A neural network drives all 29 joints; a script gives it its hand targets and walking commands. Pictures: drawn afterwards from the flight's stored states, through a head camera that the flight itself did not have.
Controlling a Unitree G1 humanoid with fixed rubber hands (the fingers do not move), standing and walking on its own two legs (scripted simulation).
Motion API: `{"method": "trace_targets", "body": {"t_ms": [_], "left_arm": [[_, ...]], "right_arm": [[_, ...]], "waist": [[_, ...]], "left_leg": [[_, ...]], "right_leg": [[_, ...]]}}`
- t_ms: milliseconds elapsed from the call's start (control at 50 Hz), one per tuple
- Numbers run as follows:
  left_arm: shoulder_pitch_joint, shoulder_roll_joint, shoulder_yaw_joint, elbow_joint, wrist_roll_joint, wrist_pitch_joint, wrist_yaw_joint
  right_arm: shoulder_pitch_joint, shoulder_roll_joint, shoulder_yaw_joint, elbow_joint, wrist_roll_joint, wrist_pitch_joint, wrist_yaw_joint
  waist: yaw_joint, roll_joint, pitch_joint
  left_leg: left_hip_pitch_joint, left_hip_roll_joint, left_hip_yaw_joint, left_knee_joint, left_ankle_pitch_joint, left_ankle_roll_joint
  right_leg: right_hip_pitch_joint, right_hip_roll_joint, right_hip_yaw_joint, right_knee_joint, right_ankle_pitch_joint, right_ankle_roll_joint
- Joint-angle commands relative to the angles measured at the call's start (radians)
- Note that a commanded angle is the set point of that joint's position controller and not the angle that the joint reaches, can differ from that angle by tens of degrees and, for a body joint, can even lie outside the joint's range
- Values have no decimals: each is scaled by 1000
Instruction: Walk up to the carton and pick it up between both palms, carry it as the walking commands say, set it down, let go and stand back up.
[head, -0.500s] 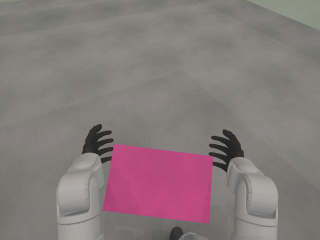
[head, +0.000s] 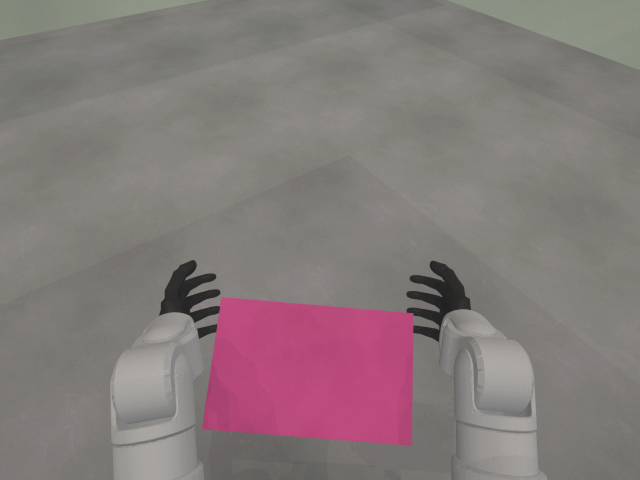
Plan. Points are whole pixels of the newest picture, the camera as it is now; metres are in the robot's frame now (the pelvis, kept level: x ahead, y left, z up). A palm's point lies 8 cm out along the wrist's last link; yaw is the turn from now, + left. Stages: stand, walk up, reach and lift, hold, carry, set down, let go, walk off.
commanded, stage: carry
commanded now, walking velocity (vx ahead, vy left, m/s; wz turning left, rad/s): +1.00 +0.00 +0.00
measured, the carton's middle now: (311, 365) +0.27 +0.00 -0.03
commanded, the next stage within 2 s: none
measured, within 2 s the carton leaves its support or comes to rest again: neither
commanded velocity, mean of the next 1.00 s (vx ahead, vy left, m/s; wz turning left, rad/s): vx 1.00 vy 0.00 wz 0.00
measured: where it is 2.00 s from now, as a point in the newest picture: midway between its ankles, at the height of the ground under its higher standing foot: (283, 133)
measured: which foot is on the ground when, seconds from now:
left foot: down 0.00-0.32, up 0.34-0.72, down 0.74-1.00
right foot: up 0.00-0.30, down 0.32-0.76, up 0.78-1.00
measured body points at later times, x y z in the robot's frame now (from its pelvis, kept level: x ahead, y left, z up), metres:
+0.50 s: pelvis +0.50 -0.02 +0.02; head +0.54 -0.02 +0.47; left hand +0.76 +0.18 +0.08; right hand +0.80 -0.14 +0.07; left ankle +0.38 +0.10 -0.60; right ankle +0.52 -0.10 -0.72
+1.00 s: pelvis +1.02 +0.06 +0.03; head +1.03 +0.07 +0.48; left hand +1.30 +0.21 +0.10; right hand +1.28 -0.11 +0.09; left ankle +0.91 +0.14 -0.72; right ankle +1.09 -0.09 -0.67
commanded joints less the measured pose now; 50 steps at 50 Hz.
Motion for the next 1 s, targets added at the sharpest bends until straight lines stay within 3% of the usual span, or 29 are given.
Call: {"method": "trace_targets", "body": {"t_ms": [0,20,60,160,200,260,280,300,320,340,360,380,400,420,460,520,580,600,660,700,720,740,760,780,800,820,840,900,980], "left_arm": [[-423,-971,-734,-45,-440,31,-343],[-420,-986,-728,-45,-439,23,-338],[-400,-1008,-726,-59,-438,3,-327],[-344,-985,-755,-85,-416,4,-293],[-335,-967,-769,-78,-409,13,-290],[-358,-934,-776,-83,-416,24,-294],[-368,-918,-769,-77,-416,28,-297],[-379,-908,-759,-66,-416,32,-299],[-379,-898,-743,-58,-411,32,-301],[-385,-905,-740,-28,-414,27,-306],[-386,-955,-749,-28,-437,30,-314],[-364,-974,-724,0,-420,30,-318],[-366,-1002,-737,-12,-423,19,-320],[-399,-1028,-751,-47,-439,6,-325],[-418,-1042,-759,-48,-476,-1,-336],[-406,-1007,-768,-70,-497,-5,-342],[-389,-952,-749,-68,-483,7,-343],[-384,-938,-743,-69,-476,12,-344],[-381,-897,-732,-86,-465,25,-342],[-384,-875,-732,-88,-455,38,-341],[-385,-868,-726,-71,-448,43,-343],[-391,-870,-724,-50,-437,50,-346],[-431,-892,-749,-95,-450,46,-343],[-401,-908,-741,-32,-425,43,-339],[-395,-941,-742,-16,-436,37,-339],[-412,-959,-735,-38,-441,27,-338],[-399,-978,-729,-33,-439,17,-335],[-372,-999,-727,-54,-427,-7,-316],[-333,-969,-757,-67,-410,-4,-290]], "right_arm": [[-480,978,691,-82,445,-10,292],[-496,992,696,-93,464,-16,295],[-504,989,696,-124,494,-28,302],[-441,903,678,-168,486,-14,313],[-394,880,672,-157,465,-5,315],[-421,837,669,-183,451,7,312],[-440,824,671,-185,449,13,312],[-447,816,674,-179,446,20,312],[-473,801,675,-176,446,27,313],[-473,815,702,-198,448,31,311],[-461,841,718,-196,440,24,305],[-448,877,714,-141,443,24,306],[-462,903,716,-136,453,16,306],[-494,931,723,-153,467,2,306],[-489,947,705,-143,456,-16,292],[-452,943,690,-140,430,-36,275],[-419,915,689,-126,409,-32,263],[-419,905,691,-128,407,-28,263],[-425,885,687,-130,409,-14,265],[-401,864,680,-109,408,-9,266],[-414,864,685,-110,410,-6,270],[-426,863,687,-93,407,-3,275],[-477,877,691,-108,438,-9,284],[-505,903,713,-115,446,-4,290],[-466,938,700,-69,434,-4,291],[-487,970,706,-82,455,-13,292],[-493,984,703,-94,474,-21,296],[-495,955,694,-133,505,-33,306],[-435,893,687,-158,486,-22,313]], "waist": [[-6,95,-370],[-1,47,-339],[11,88,-294],[11,177,-137],[0,209,-111],[24,239,-165],[38,256,-214],[64,215,-284],[101,99,-342],[60,-276,-393],[38,-230,-373],[45,-158,-395],[49,-62,-405],[47,-7,-362],[35,-18,-345],[40,-65,-232],[43,-95,-148],[47,-114,-125],[44,-159,-151],[17,-156,-275],[-13,-130,-324],[-22,53,-339],[7,365,-403],[-4,278,-402],[-13,169,-388],[-8,66,-364],[-3,38,-331],[9,106,-232],[6,184,-125]], "left_leg": [[746,362,-627,-295,223,107],[690,328,-528,-300,223,67],[622,280,-394,-345,155,17],[534,143,-111,-481,294,3],[579,142,-63,-502,450,-8],[622,170,-28,-360,851,-44],[600,170,-20,-238,901,-57],[508,136,14,7,856,-78],[275,93,3,341,668,-86],[-96,-39,-94,696,8,-123],[-236,-62,-265,868,-207,-78],[-242,11,-314,933,-178,-58],[-233,60,-319,870,-122,-68],[-242,88,-320,790,-86,-76],[-219,110,-304,627,-51,-86],[-236,104,-229,379,-6,-89],[-61,38,-88,60,114,-95],[-16,11,-40,2,138,-97],[129,-39,6,-80,175,-78],[367,-88,38,-75,45,-57],[536,-71,19,-103,-45,-39],[655,121,-340,-214,-356,31],[814,392,-867,-394,-367,160],[828,379,-816,-357,-54,160],[799,367,-708,-297,201,137],[741,346,-608,-279,294,103],[688,319,-525,-295,272,66],[571,251,-341,-402,156,16],[523,131,-101,-494,302,-1]], "right_leg": [[-644,11,99,427,91,-22],[-629,-20,88,334,120,-9],[-583,-46,42,146,167,14],[-420,43,-145,-438,312,30],[-364,76,-203,-594,395,27],[-192,114,-256,-611,426,14],[-71,135,-283,-607,363,10],[134,156,-310,-604,296,8],[355,59,-142,-604,91,-3],[524,-275,514,-793,-194,-160],[504,-308,608,-858,129,-208],[464,-287,433,-808,368,-205],[434,-272,336,-788,477,-186],[357,-255,264,-799,450,-162],[322,-220,166,-840,374,-117],[282,-195,38,-927,380,-111],[174,-88,-157,-977,484,-81],[161,-73,-185,-984,522,-78],[199,-99,-214,-855,902,-65],[171,-102,-224,-538,1038,-49],[46,-95,-235,-280,997,-31],[-222,-9,-230,23,815,-11],[-515,172,-123,303,49,-9],[-637,101,44,471,38,-32],[-678,42,97,483,59,-26],[-673,0,88,414,88,-17],[-651,-25,79,311,114,-2],[-561,-35,-9,1,170,21],[-386,49,-159,-492,313,28]]}}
